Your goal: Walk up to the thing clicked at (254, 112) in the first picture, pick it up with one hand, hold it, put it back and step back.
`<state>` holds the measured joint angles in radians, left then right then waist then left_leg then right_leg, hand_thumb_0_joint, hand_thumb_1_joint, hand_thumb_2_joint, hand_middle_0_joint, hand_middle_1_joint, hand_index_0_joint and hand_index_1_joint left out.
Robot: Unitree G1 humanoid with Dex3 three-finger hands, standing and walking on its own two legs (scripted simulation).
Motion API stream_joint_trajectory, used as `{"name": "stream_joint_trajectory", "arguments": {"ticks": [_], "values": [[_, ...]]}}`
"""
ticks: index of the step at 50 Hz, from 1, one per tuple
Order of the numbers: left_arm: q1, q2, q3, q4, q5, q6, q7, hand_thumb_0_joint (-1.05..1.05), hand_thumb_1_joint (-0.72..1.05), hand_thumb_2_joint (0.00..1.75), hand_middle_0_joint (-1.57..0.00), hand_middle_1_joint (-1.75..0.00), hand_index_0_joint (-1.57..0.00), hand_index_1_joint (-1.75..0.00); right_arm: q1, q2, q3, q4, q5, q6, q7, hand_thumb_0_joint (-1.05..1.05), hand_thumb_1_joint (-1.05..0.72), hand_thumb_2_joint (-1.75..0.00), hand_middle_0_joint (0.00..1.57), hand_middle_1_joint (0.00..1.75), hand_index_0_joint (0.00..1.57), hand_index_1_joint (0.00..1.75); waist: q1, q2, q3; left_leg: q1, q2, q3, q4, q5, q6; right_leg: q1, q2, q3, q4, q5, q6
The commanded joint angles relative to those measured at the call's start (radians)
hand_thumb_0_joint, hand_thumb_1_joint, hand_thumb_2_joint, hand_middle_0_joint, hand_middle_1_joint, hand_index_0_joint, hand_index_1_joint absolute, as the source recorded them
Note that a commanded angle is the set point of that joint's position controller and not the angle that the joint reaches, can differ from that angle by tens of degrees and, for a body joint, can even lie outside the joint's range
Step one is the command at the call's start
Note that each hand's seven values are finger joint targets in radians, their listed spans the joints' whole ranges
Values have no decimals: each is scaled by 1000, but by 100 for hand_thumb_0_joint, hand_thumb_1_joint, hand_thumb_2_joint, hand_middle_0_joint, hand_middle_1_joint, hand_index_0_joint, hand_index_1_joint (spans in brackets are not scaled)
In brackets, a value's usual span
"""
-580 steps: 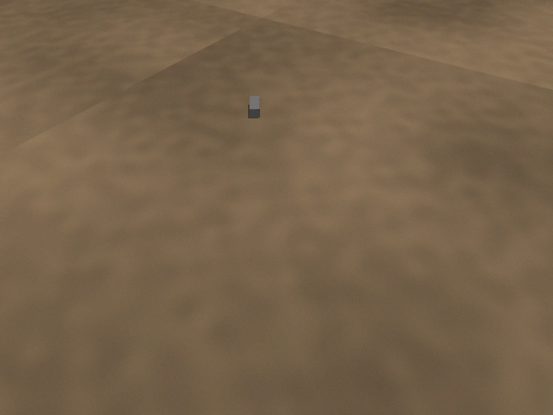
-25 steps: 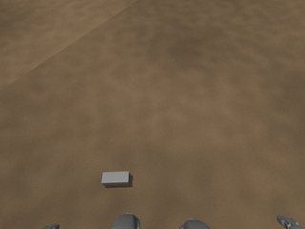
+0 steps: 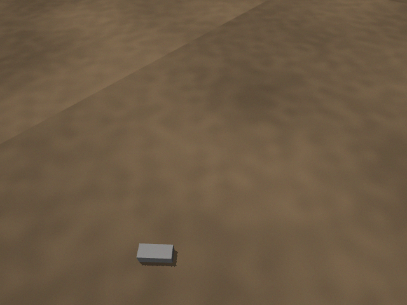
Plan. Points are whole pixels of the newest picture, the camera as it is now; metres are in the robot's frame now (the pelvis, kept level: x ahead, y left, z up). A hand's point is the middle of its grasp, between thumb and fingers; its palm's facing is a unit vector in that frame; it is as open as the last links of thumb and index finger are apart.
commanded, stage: walk up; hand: left
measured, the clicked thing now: (156, 253) +0.49 +0.27 -0.73
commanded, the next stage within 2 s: stand in 0.84 s
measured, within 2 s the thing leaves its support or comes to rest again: neither
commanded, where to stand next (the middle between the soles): +0.05 +0.01 m, yaw -1 degrees
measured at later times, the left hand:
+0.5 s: hand out of the picture +0.08 +0.27 -0.14, palm faces +0.03 -0.95 -0.32, open 7.4 cm
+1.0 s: hand out of the picture +0.07 +0.26 -0.14, palm faces +0.02 -0.94 -0.34, open 7.4 cm
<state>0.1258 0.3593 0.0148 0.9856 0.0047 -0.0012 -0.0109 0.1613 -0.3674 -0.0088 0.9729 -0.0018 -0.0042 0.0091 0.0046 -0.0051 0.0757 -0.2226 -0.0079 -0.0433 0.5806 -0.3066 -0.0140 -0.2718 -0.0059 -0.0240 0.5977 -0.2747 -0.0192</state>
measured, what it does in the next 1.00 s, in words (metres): stands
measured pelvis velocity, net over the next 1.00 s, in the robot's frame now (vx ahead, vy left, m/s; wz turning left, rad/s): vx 0.01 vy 0.01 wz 0.02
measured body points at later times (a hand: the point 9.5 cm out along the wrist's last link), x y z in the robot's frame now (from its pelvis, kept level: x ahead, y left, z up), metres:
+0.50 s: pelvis +0.00 +0.01 +0.02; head +0.00 +0.02 +0.47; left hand +0.08 +0.31 -0.12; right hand +0.08 -0.29 -0.11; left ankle +0.01 +0.13 -0.73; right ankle +0.03 -0.11 -0.73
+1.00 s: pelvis +0.01 +0.01 +0.02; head +0.02 +0.00 +0.47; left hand +0.07 +0.31 -0.11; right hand +0.10 -0.29 -0.12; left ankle +0.01 +0.13 -0.73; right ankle +0.03 -0.11 -0.73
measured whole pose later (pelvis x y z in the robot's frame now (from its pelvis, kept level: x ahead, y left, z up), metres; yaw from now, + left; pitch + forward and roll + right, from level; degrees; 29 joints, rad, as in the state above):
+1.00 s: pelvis +0.01 +0.01 +0.02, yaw +1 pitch -2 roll +0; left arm 0.10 0.35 0.01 1.17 0.01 -0.01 -0.01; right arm 0.10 -0.35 0.00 1.13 -0.01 -0.01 0.01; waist 0.01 0.01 0.04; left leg -0.12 -0.01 -0.07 0.34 -0.19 -0.01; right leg -0.15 -0.01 -0.05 0.34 -0.16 0.00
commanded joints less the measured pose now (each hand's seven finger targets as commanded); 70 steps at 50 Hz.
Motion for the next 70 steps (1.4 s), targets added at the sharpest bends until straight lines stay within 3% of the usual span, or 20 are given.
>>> {"name": "stream_joint_trajectory", "arguments": {"ticks": [1, 6, 9, 15, 26, 41, 43, 49, 51, 58, 70], "values": [[-93, 227, 53, -44, 4, -37, 8, 0, 90, 90, -20, -30, -20, -30, -49, -199, -39, -43, 3, -27, -6, 0, -90, -90, 20, 30, 20, 30, -5, -36, -56, -9, 86, -111, -164, 27, 67, 30, -129, 181, -238, -45, -43], [-114, 222, 51, -2, -1, -39, 6, 0, 90, 90, -20, -30, -20, -30, -51, -198, -34, 3, 0, -25, -2, 0, -90, -90, 20, 30, 20, 30, -4, -48, -57, 33, 78, -100, -201, 48, 51, 31, -138, 187, -307, -94, -26], [-117, 217, 52, 16, -1, -39, 5, 0, 90, 90, -20, -30, -20, -30, -61, -203, -32, 21, -3, -27, -1, 0, -90, -90, 20, 30, 20, 30, 1, -31, -67, 20, 87, -107, -231, 53, 50, 71, -131, 166, -314, -71, -20], [-109, 206, 51, 52, -6, -37, 6, 0, 90, 90, -20, -30, -20, -30, -83, -203, -28, 50, 1, -34, -8, 0, -90, -90, 20, 30, 20, 30, 10, 6, -118, 29, 110, -110, -260, 196, 44, 179, -124, 118, -281, 136, -13], [-106, 203, 47, 91, -4, -27, 7, 0, 90, 90, -20, -30, -20, -30, -106, -200, -30, 81, -5, -30, -13, 0, -90, -90, 20, 30, 20, 30, 13, 41, -83, -4, 121, -128, -314, 139, 43, 185, -117, 100, -293, 112, -2], [-110, 206, 49, 108, 0, -29, 10, 0, 90, 90, -20, -30, -20, -30, -110, -196, -35, 86, -1, -26, -12, 0, -90, -90, 20, 30, 20, 30, 3, 4, -118, 38, 109, -112, -287, 219, 42, 196, -131, 93, -297, 173, 0], [-87, 199, 35, 119, 7, -29, 10, 0, 90, 90, -20, -30, -20, -30, -105, -189, -26, 91, -13, -27, -14, 0, -90, -90, 20, 30, 20, 30, 5, 10, -104, 53, 114, -121, -315, 131, 33, 167, -130, 107, -320, 78, -1], [-84, 210, 30, 118, 3, -37, 11, 0, 90, 90, -20, -30, -20, -30, -99, -193, -25, 95, -9, -28, -11, 0, -90, -90, 20, 30, 20, 30, -1, -1, -89, 57, 111, -112, -306, 184, 31, 168, -134, 110, -326, 121, 1], [-80, 208, 30, 114, 4, -40, 13, 0, 90, 90, -20, -30, -20, -30, -100, -196, -26, 94, -11, -29, -12, 0, -90, -90, 20, 30, 20, 30, -2, -1, -107, 71, 116, -109, -293, 230, 34, 183, -136, 108, -319, 191, 1], [-69, 209, 29, 116, 1, -37, 15, 0, 90, 90, -20, -30, -20, -30, -95, -197, -21, 99, -7, -28, -16, 0, -90, -90, 20, 30, 20, 30, 2, 17, -118, 78, 118, -102, -298, 282, 28, 216, -135, 98, -305, 261, 2], [-79, 208, 31, 105, 1, -33, 19, 0, 90, 90, -20, -30, -20, -30, -89, -201, -18, 94, -6, -23, -22, 0, -90, -90, 20, 30, 20, 30, 0, 12, -124, 94, 122, -93, -293, 311, 23, 237, -133, 92, -304, 295, 2]]}}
